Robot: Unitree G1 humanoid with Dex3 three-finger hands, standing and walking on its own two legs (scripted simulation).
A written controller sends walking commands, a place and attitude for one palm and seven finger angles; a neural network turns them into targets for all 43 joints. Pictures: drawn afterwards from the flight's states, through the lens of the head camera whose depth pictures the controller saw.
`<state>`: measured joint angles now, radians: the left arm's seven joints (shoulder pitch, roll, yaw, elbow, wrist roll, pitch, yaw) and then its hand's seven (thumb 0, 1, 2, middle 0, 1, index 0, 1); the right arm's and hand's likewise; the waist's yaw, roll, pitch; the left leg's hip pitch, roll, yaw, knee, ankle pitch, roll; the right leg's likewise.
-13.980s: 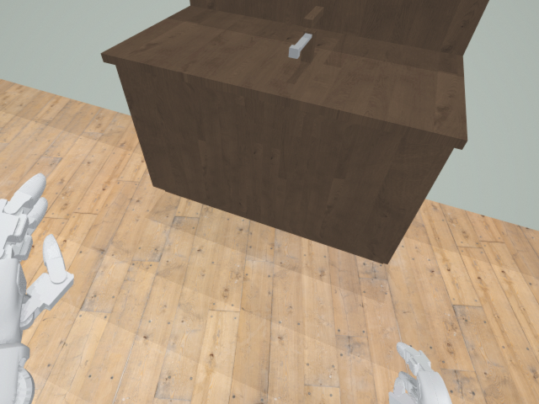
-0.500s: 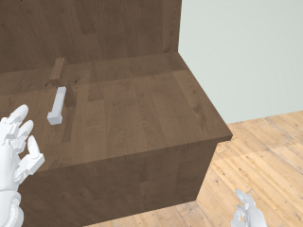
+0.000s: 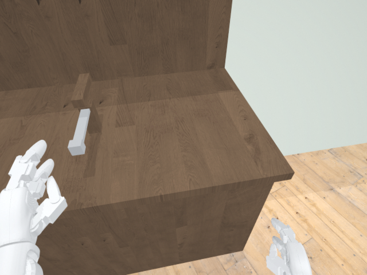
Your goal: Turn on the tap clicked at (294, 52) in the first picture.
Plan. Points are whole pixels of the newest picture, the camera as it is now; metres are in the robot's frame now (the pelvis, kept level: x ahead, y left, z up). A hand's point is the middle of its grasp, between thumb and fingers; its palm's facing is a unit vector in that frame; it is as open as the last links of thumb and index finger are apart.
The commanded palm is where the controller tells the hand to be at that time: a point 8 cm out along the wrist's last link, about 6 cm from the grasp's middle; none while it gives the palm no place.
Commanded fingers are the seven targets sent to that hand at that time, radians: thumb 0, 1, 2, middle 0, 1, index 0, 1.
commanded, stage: turn the palm inward beside the body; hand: left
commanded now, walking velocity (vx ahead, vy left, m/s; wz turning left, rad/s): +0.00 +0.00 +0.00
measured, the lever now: (77, 147) +0.34 +0.31 +0.10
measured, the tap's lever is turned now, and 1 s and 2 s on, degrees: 0 0 0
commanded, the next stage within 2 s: reach beside the lever's end, fingers flat in 0.72 s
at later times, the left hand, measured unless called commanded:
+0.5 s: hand (57, 214) +0.16 +0.23 +0.15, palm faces +0.47 -0.87 -0.12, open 7.4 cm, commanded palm +0.11 +0.27 +0.16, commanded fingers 0.00 0.90 0.90 -0.20 -0.30 -0.20 -0.30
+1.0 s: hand (61, 208) +0.17 +0.23 +0.15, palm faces +0.48 -0.87 -0.12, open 7.4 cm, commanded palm +0.13 +0.27 +0.16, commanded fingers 0.00 0.90 0.90 -0.20 -0.30 -0.20 -0.30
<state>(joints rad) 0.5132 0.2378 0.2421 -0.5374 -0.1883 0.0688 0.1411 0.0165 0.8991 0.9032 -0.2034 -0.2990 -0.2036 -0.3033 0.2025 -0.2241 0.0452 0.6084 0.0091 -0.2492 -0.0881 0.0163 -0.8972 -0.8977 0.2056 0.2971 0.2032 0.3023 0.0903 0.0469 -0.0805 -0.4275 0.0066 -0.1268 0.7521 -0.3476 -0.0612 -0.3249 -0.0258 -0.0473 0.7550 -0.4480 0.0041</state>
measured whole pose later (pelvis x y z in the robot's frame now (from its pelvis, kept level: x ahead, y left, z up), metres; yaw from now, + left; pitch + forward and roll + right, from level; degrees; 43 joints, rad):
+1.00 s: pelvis -0.01 -0.01 +0.00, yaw +0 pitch +0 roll -1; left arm 0.52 0.22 0.24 -0.52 -0.23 0.10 0.17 0.02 0.90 0.90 -0.20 -0.30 -0.20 -0.30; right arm 0.21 -0.24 0.05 0.63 0.01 -0.25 -0.10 0.02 -0.90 -0.90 0.21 0.30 0.20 0.30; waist 0.08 0.06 -0.08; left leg -0.42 0.02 -0.14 0.75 -0.34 -0.07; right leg -0.31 -0.01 -0.06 0.75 -0.44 0.00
